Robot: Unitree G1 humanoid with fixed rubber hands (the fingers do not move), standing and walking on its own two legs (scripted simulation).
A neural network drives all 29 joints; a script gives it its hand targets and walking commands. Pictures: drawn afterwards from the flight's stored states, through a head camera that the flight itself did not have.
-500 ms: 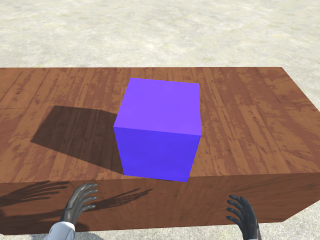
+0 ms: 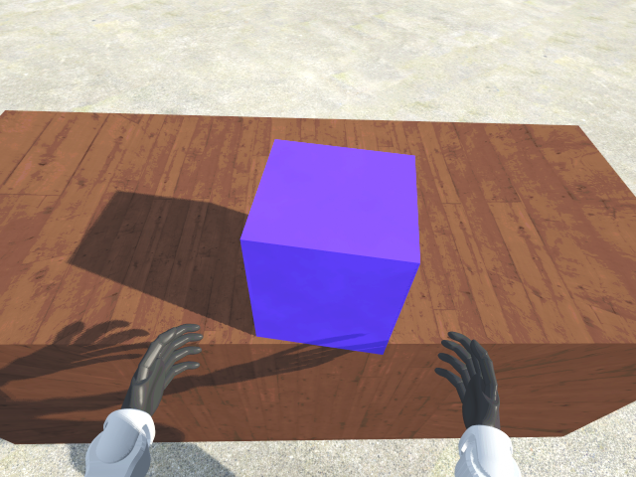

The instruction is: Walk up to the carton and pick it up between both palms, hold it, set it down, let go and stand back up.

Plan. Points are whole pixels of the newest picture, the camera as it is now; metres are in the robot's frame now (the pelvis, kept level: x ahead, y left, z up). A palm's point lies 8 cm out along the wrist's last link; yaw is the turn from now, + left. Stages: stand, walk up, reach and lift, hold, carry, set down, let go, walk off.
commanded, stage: reach and lift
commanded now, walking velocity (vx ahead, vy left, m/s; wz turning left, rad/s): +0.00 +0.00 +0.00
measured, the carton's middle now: (331, 251) +0.43 +0.02 -0.01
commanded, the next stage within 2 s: none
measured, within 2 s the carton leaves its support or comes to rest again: neither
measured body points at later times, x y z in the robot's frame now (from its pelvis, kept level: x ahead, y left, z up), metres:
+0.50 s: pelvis +0.01 -0.01 +0.01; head +0.01 +0.01 +0.46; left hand +0.32 +0.23 +0.03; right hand +0.31 -0.18 +0.03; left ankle +0.00 +0.08 -0.73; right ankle +0.00 -0.13 -0.73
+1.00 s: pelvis -0.01 -0.01 +0.01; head +0.01 +0.01 +0.46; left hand +0.39 +0.22 +0.09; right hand +0.36 -0.19 +0.09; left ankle +0.00 +0.08 -0.73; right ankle +0.00 -0.13 -0.73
